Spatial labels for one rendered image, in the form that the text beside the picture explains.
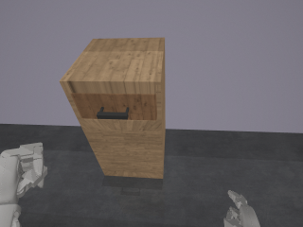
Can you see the robot left forearm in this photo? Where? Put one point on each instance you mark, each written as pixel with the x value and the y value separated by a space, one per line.
pixel 9 214

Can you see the cabinet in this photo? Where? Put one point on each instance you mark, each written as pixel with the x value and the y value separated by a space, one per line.
pixel 123 147

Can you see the drawer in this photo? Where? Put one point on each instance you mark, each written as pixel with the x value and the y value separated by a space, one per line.
pixel 141 106

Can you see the robot right hand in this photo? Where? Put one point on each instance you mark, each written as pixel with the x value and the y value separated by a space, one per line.
pixel 244 217

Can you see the robot left hand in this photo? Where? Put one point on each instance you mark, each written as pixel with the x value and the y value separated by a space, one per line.
pixel 12 170

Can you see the handle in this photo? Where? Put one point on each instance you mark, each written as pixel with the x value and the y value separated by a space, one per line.
pixel 113 115

